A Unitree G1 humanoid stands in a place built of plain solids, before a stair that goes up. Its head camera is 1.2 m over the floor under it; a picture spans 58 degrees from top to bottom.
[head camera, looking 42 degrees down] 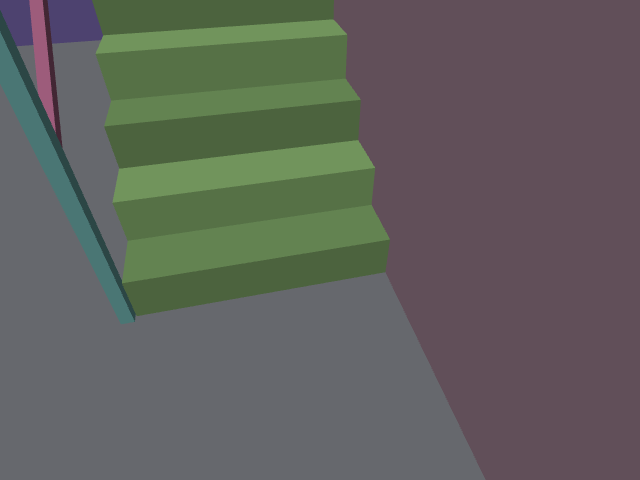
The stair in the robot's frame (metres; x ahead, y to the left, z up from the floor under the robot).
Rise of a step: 0.17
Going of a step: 0.21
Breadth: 0.91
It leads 13 degrees to the left of straight ahead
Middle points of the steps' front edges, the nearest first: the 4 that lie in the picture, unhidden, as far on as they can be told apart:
1.04 0.19 0.17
1.25 0.24 0.34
1.45 0.29 0.51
1.65 0.34 0.68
